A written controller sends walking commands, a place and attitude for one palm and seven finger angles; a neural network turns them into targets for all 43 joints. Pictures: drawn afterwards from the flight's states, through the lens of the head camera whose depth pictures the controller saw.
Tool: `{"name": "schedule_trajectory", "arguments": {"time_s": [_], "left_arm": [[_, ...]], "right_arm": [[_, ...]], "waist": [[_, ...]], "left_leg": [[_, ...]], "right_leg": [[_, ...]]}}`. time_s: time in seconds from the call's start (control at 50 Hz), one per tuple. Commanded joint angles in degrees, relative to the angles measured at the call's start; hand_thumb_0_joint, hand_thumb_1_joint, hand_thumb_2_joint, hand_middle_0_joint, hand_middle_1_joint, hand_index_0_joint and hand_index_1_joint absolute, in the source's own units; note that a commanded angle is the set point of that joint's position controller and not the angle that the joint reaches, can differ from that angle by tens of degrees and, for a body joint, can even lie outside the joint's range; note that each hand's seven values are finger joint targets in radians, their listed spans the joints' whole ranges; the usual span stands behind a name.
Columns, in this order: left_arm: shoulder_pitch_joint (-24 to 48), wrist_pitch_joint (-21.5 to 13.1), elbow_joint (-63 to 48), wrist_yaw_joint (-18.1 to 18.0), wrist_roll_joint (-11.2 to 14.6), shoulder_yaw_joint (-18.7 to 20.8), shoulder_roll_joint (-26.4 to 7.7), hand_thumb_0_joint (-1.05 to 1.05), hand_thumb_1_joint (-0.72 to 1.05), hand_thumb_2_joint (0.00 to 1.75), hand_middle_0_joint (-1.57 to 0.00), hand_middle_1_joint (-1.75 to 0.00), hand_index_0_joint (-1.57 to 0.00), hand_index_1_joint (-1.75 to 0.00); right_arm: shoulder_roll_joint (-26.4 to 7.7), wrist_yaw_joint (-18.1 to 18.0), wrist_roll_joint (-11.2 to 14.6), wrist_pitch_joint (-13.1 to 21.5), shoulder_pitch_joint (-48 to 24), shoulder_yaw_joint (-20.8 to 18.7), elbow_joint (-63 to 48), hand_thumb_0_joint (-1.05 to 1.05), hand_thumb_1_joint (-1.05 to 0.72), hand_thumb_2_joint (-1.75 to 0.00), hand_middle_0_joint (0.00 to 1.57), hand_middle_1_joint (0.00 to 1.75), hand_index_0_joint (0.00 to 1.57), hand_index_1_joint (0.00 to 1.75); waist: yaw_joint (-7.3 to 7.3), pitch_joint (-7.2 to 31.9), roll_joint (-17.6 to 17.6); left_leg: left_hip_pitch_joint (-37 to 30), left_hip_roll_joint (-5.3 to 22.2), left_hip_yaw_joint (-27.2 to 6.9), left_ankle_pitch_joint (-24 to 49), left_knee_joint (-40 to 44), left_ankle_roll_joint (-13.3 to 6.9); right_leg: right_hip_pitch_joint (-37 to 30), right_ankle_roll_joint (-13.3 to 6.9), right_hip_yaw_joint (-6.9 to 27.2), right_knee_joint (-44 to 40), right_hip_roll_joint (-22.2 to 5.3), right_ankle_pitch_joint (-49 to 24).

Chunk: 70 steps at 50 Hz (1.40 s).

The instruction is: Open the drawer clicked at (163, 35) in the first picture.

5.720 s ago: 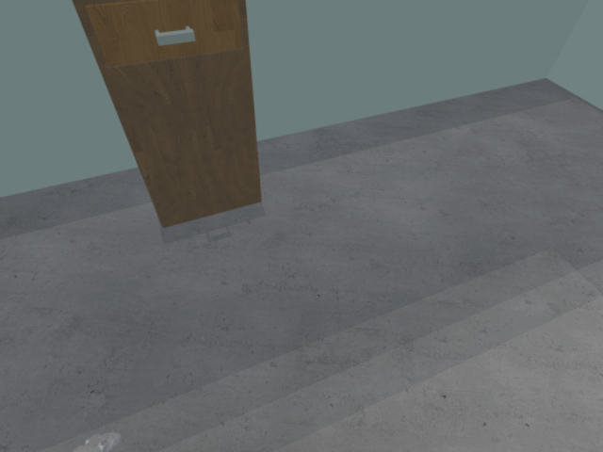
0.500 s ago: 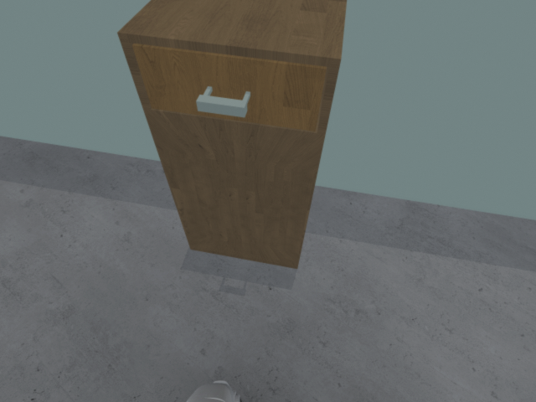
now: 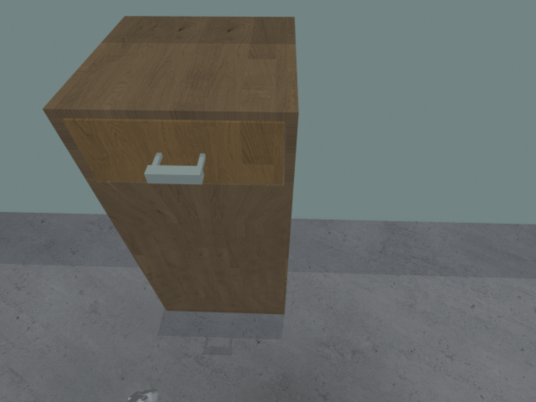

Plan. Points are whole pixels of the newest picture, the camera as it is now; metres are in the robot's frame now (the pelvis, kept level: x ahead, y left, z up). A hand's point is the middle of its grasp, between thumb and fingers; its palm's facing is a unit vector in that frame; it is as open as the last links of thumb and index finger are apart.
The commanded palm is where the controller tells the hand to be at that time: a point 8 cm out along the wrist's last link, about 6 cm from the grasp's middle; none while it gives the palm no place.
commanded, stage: come to a stop and stand still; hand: left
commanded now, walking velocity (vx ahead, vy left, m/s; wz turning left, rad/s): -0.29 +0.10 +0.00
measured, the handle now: (177, 166) +0.52 +0.20 +0.04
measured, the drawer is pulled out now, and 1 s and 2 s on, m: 0.00 0.00 0.00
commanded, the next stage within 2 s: look again from close up in 1.30 s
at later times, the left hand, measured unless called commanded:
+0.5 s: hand out of the picture -0.02 +0.25 -0.17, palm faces +0.09 -0.97 -0.20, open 7.3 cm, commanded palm none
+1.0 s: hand out of the picture -0.01 +0.17 -0.16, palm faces +0.03 -0.97 -0.24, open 7.2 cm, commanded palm none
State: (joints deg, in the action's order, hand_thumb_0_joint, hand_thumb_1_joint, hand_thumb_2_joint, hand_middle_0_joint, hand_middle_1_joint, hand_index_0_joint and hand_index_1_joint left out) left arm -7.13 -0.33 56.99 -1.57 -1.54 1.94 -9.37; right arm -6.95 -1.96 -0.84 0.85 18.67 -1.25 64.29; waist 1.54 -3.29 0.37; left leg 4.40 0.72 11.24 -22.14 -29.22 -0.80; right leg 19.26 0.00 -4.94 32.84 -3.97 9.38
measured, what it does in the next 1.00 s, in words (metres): steps on the spot: left foot, then right foot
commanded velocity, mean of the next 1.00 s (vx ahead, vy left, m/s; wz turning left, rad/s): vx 0.01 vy -0.03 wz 0.00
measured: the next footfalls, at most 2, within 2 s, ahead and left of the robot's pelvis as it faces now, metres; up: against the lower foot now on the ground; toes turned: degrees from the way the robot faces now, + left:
left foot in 0.36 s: -0.04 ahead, +0.12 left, +0.00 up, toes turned +3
right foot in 0.82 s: -0.02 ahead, -0.10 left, +0.00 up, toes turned -4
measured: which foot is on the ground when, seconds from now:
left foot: down 0.00-0.02, up 0.04-0.34, down 0.36-1.00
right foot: down 0.00-0.36, up 0.38-0.80, down 0.82-1.00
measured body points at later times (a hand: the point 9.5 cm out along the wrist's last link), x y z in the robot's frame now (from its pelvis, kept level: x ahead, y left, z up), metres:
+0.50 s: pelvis -0.05 +0.05 +0.01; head -0.06 +0.08 +0.46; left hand -0.03 +0.30 -0.15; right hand -0.02 -0.18 -0.13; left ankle -0.08 +0.15 -0.73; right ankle -0.01 -0.09 -0.68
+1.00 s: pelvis -0.05 -0.01 +0.01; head -0.05 -0.03 +0.46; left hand -0.01 +0.22 -0.14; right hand -0.10 -0.23 -0.16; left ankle -0.08 +0.14 -0.73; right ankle -0.06 -0.10 -0.73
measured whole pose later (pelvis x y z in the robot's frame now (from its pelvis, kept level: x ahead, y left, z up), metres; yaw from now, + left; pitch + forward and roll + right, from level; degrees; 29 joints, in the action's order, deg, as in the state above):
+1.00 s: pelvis -0.05 -0.01 +0.01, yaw +1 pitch -1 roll +0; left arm -11.8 -0.1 63.6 -2.3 -0.5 1.2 -8.4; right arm -8.5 -2.5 -0.8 -1.3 19.5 -1.2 67.0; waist 2.1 -0.9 -3.2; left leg 8.8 5.4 1.8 -15.5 -26.7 1.9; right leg 9.5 -3.2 -6.1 26.5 1.4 15.7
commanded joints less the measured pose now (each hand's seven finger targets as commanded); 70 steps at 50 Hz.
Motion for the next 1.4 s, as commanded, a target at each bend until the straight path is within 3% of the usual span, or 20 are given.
{"name": "schedule_trajectory", "arguments": {"time_s": [0.0,0.04,0.1,0.22,0.28,0.3,0.32,0.34,0.36,0.42,0.56,0.66,0.76,0.82,0.84,0.86,0.96,1.04,1.36,1.38], "left_arm": [[-11.02,-0.15,0.64,-0.79,0.59,1.96,-10.91,0.0,0.9,0.9,-0.2,-0.3,-0.2,-0.3],[-10.25,0.01,-0.12,-1.56,0.42,2.5,-10.51,0.0,0.9,0.9,-0.2,-0.3,-0.2,-0.3],[-4.4,0.8,-2.55,-2.04,0.05,2.96,-10.13,0.0,0.9,0.9,-0.2,-0.3,-0.2,-0.3],[-1.55,1.64,-4.32,-1.54,-0.71,3.8,-10.85,0.0,0.9,0.9,-0.2,-0.3,-0.2,-0.3],[-0.75,2.21,-4.1,-1.05,-0.56,3.77,-10.88,0.0,0.9,0.9,-0.2,-0.3,-0.2,-0.3],[-0.08,2.55,-4.0,-0.89,-0.14,3.52,-9.97,0.0,0.9,0.9,-0.2,-0.3,-0.2,-0.3],[-1.3,2.84,-4.14,-0.65,0.52,2.67,-6.96,0.0,0.9,0.9,-0.2,-0.3,-0.2,-0.3],[-1.74,3.14,-4.61,-0.27,1.16,1.76,-3.3,0.0,0.9,0.9,-0.2,-0.3,-0.2,-0.3],[-1.6,3.17,-4.4,-0.17,0.65,1.82,-4.22,0.0,0.9,0.9,-0.2,-0.3,-0.2,-0.3],[-5.04,3.23,-0.58,1.02,0.09,2.51,-5.34,0.0,0.9,0.9,-0.2,-0.3,-0.2,-0.3],[-6.25,1.7,1.08,1.67,0.11,1.81,-5.71,0.0,0.9,0.9,-0.2,-0.3,-0.2,-0.3],[-4.41,2.09,1.19,1.48,0.88,0.9,-3.46,0.0,0.9,0.9,-0.2,-0.3,-0.2,-0.3],[-10.36,1.04,4.61,0.91,1.27,0.59,-2.91,0.0,0.9,0.9,-0.2,-0.3,-0.2,-0.3],[-11.9,-0.35,6.5,-0.1,1.1,0.68,-7.41,0.0,0.9,0.9,-0.2,-0.3,-0.2,-0.3],[-11.06,-0.38,6.22,-0.13,1.06,0.53,-7.82,0.0,0.9,0.9,-0.2,-0.3,-0.2,-0.3],[-10.43,-0.6,6.31,-0.36,1.03,0.75,-7.34,0.0,0.9,0.9,-0.2,-0.3,-0.2,-0.3],[-7.98,-0.35,5.91,-0.67,1.6,-0.28,-4.11,0.0,0.9,0.9,-0.2,-0.3,-0.2,-0.3],[-8.42,-0.12,5.98,-0.62,1.53,-0.02,-4.65,0.0,0.9,0.9,-0.2,-0.3,-0.2,-0.3],[-12.28,-0.68,7.06,-0.79,1.32,-0.25,-3.82,0.0,0.9,0.9,-0.2,-0.3,-0.2,-0.3],[-19.82,-2.62,8.98,-3.22,0.4,0.42,-6.36,0.0,0.9,0.9,-0.2,-0.3,-0.2,-0.3]], "right_arm": [[-4.06,-0.21,1.02,-1.19,4.7,-2.2,-2.66,0.0,-0.9,-0.9,0.2,0.3,0.2,0.3],[-4.97,-0.34,0.93,-2.2,0.78,-2.45,-4.03,0.0,-0.9,-0.9,0.2,0.3,0.2,0.3],[-4.6,0.03,0.87,-3.32,0.31,-2.82,-4.53,0.0,-0.9,-0.9,0.2,0.3,0.2,0.3],[-4.24,1.1,0.3,-3.87,1.18,-2.95,-6.08,0.0,-0.9,-0.9,0.2,0.3,0.2,0.3],[-4.3,1.3,0.22,-2.82,5.57,-2.6,-5.42,0.0,-0.9,-0.9,0.2,0.3,0.2,0.3],[-4.71,1.24,0.16,-2.39,8.26,-2.41,-4.67,0.0,-0.9,-0.9,0.2,0.3,0.2,0.3],[-7.47,1.1,-0.29,-1.73,8.28,-2.66,-4.69,0.0,-0.9,-0.9,0.2,0.3,0.2,0.3],[-11.63,0.92,-0.97,-1.3,4.51,-3.2,-6.47,0.0,-0.9,-0.9,0.2,0.3,0.2,0.3],[-12.53,0.57,-1.09,-1.41,-1.8,-2.87,-8.96,0.0,-0.9,-0.9,0.2,0.3,0.2,0.3],[-10.59,-0.34,-1.22,-0.47,-6.6,-1.76,-8.8,0.0,-0.9,-0.9,0.2,0.3,0.2,0.3],[-9.62,-1.44,-0.58,0.87,4.46,-1.83,-4.62,0.0,-0.9,-0.9,0.2,0.3,0.2,0.3],[-10.16,-1.85,-0.81,0.33,5.68,-2.0,-2.55,0.0,-0.9,-0.9,0.2,0.3,0.2,0.3],[-9.73,-1.1,-0.12,-0.09,2.36,-2.05,-1.22,0.0,-0.9,-0.9,0.2,0.3,0.2,0.3],[-3.49,-0.32,0.61,0.0,2.43,-0.5,-1.24,0.0,-0.9,-0.9,0.2,0.3,0.2,0.3],[-2.72,-0.16,0.39,-0.41,2.66,-0.44,-0.96,0.0,-0.9,-0.9,0.2,0.3,0.2,0.3],[-2.66,-0.3,-0.04,-1.32,2.58,-0.46,-0.73,0.0,-0.9,-0.9,0.2,0.3,0.2,0.3],[-2.84,-0.44,-0.07,-1.24,5.49,-0.04,2.35,0.0,-0.9,-0.9,0.2,0.3,0.2,0.3],[-3.6,-0.47,-0.21,-1.31,3.8,0.08,2.36,0.0,-0.9,-0.9,0.2,0.3,0.2,0.3],[-4.48,-0.8,0.08,-1.09,2.25,0.11,1.21,0.0,-0.9,-0.9,0.2,0.3,0.2,0.3],[-6.27,-0.09,0.5,0.17,-5.45,-0.52,-3.02,0.0,-0.9,-0.9,0.2,0.3,0.2,0.3]], "waist": [[-2.26,6.59,8.28],[-4.45,9.13,10.48],[-2.57,9.14,5.02],[-2.06,9.29,9.56],[-0.02,8.79,11.46],[1.3,7.97,9.66],[1.18,6.4,-1.43],[0.94,0.69,-17.94],[-0.64,-3.53,-16.43],[-3.05,-4.98,-9.7],[0.61,-0.78,-6.37],[1.58,1.0,-9.09],[-1.59,3.98,-9.03],[-1.54,3.75,5.82],[-1.18,2.94,6.45],[-1.26,2.77,13.32],[-0.2,-1.28,2.88],[-1.03,-3.64,0.36],[-1.09,-0.63,-0.1],[-5.21,-3.92,7.45]], "left_leg": [[13.58,1.31,-5.08,-5.56,-12.99,2.3],[15.46,0.8,-9.29,-14.53,-27.83,2.01],[17.42,0.61,-12.53,-11.43,-33.84,2.3],[12.87,0.37,-10.12,-6.38,-20.93,2.72],[5.43,-0.48,-7.57,0.71,-4.92,1.85],[0.45,-0.07,-7.8,4.74,2.55,1.56],[0.8,4.87,-15.84,-1.17,11.1,0.25],[10.53,16.39,-31.12,-13.23,21.97,-2.63],[20.44,19.83,-33.55,-16.83,25.55,-4.82],[18.2,14.28,-25.27,-9.86,23.59,-3.85],[-5.56,15.73,-21.0,20.7,17.65,-6.27],[-5.0,16.44,-18.74,40.07,12.39,-8.23],[2.72,11.74,-15.86,30.81,8.04,-4.41],[13.05,3.71,-8.74,5.97,3.4,1.51],[11.35,3.12,-8.19,2.57,2.68,1.79],[9.43,3.33,-8.1,0.38,0.68,1.93],[5.21,5.18,-10.08,13.78,5.9,1.49],[5.76,5.55,-9.54,13.56,7.3,1.87],[2.72,5.92,-9.2,14.76,7.93,1.77],[15.32,3.62,-4.8,2.19,-8.85,3.38]], "right_leg": [[-17.12,-11.57,12.57,-4.43,-18.28,-57.76],[-15.31,-15.04,16.05,-8.01,-19.51,-54.1],[-11.56,-13.54,12.69,-9.37,-17.9,-42.06],[-5.47,-9.93,11.73,-13.97,-14.26,-12.87],[-1.06,-6.31,10.64,-14.15,-10.68,6.13],[3.69,-3.89,9.25,-12.01,-8.68,14.12],[8.27,-1.42,6.44,-4.05,-3.97,18.82],[11.65,1.63,1.14,7.03,2.11,19.12],[7.98,1.05,5.95,11.5,1.53,15.89],[7.46,1.42,8.29,21.13,2.72,9.1],[15.62,3.12,6.47,19.99,1.4,9.05],[6.92,2.73,4.31,10.06,0.85,15.1],[-9.19,1.7,1.26,-9.36,2.13,0.97],[-17.19,-2.58,12.0,-13.79,-9.65,-13.78],[-13.93,-4.38,12.1,-14.95,-11.61,-12.28],[-10.81,-5.02,12.72,-17.38,-9.77,-7.93],[-7.15,-4.07,7.87,-14.83,-4.92,-7.49],[-6.64,-2.52,7.93,-16.81,-3.23,-1.38],[-8.62,-2.03,7.23,-16.78,-2.68,-6.51],[-12.17,6.01,14.69,-14.55,-7.76,-46.67]]}}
